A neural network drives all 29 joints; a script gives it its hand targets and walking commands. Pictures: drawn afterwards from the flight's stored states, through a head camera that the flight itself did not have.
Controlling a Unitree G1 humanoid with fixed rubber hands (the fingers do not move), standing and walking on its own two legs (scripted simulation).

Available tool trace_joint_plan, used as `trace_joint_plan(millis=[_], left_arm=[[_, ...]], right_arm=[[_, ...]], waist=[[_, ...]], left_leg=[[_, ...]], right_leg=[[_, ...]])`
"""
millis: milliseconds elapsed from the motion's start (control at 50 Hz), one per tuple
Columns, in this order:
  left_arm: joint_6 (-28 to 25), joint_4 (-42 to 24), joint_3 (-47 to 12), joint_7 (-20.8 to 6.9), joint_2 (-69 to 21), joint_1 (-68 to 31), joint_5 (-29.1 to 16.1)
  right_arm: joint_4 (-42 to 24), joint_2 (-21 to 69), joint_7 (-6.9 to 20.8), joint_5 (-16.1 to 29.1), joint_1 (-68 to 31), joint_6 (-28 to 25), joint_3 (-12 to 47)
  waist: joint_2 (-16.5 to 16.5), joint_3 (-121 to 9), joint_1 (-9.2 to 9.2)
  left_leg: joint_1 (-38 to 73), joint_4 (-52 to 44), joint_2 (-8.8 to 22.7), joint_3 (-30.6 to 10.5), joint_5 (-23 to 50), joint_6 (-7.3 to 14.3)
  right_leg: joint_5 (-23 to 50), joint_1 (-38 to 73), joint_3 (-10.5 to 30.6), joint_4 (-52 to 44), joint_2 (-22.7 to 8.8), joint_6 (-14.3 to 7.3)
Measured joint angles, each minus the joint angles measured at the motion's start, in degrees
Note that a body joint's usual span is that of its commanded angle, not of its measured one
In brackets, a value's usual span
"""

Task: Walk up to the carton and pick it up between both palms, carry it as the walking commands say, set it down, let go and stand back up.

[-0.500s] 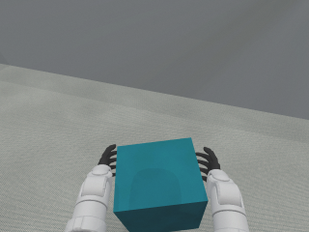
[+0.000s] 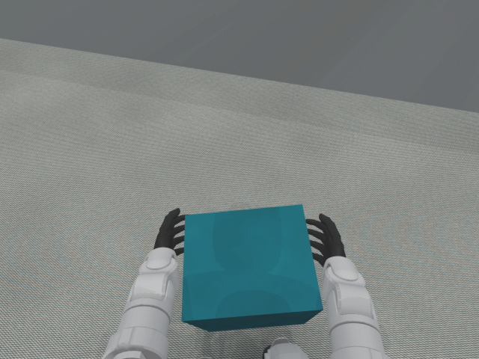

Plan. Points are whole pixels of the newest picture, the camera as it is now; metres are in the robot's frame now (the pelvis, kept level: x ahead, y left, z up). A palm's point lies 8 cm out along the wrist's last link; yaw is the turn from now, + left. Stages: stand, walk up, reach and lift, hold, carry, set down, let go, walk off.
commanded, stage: set down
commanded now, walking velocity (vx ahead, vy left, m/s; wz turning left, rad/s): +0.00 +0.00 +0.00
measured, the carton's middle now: (250, 275) +0.29 -0.02 -0.10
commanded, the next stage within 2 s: none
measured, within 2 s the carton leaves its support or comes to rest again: neither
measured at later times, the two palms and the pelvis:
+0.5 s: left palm (178, 254) +0.34 +0.12 -0.13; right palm (319, 261) +0.32 -0.17 -0.14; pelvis -0.02 -0.02 -0.07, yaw +1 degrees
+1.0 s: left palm (186, 264) +0.35 +0.12 -0.23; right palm (308, 266) +0.34 -0.17 -0.24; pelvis -0.03 -0.02 -0.14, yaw +2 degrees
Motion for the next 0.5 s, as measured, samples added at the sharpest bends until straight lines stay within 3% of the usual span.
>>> trace_joint_plan(millis=[200, 500], left_arm=[[-5.3, 3.0, 0.7, -0.8, 2.0, -4.7, -2.1], [-7.6, 6.3, 2.4, -1.9, 4.1, -10.3, -4.1]], right_arm=[[1.2, 0.1, -3.1, 0.9, -2.9, -5.4, 0.5], [3.0, -0.3, -6.3, 3.0, -7.4, -7.3, 1.4]], waist=[[0.1, -3.1, 1.16], [-0.2, -7.9, 1.93]], left_leg=[[-15.6, 8.2, -0.1, -0.3, -1.7, -1.4], [-33.2, 21.2, -0.9, -0.7, -5.5, -2.7]], right_leg=[[-1.1, -15.6, -0.2, 7.8, 0.7, -0.8], [-4.5, -33.3, -0.6, 20.4, 1.6, -1.3]])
